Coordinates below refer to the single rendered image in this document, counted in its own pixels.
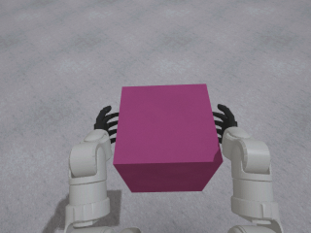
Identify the left robot hand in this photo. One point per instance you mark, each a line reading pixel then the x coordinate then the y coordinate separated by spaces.
pixel 102 119

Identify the right robot hand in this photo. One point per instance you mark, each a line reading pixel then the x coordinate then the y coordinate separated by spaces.
pixel 228 120

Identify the robot left forearm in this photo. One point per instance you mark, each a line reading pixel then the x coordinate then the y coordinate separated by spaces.
pixel 87 175

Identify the robot right forearm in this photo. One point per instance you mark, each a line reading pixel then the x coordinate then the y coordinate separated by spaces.
pixel 253 197

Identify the carton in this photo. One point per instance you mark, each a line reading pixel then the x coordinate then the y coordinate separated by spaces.
pixel 166 139

